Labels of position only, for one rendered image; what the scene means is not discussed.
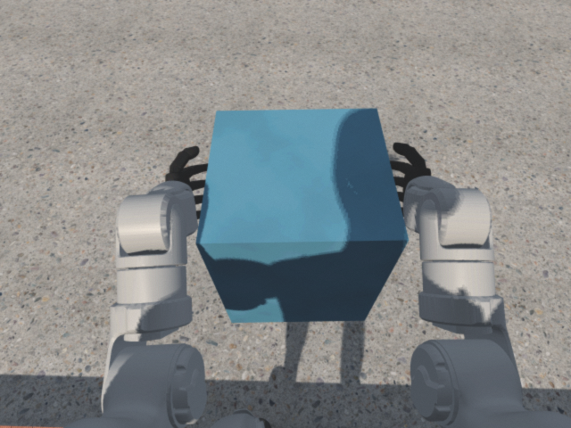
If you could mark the robot left shin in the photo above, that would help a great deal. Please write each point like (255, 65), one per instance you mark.
(246, 411)

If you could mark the carton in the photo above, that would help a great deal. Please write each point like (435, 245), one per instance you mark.
(301, 219)

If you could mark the robot right hand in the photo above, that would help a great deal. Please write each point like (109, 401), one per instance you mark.
(416, 169)

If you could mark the robot left upper arm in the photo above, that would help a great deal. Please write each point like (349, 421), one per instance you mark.
(152, 386)

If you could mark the left robot forearm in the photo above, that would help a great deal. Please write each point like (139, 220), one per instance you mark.
(150, 238)

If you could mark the right robot forearm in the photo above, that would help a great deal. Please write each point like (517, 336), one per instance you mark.
(455, 235)

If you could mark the robot left hand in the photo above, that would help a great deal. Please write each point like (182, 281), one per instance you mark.
(179, 173)

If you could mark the robot right upper arm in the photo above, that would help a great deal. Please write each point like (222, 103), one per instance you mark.
(472, 383)

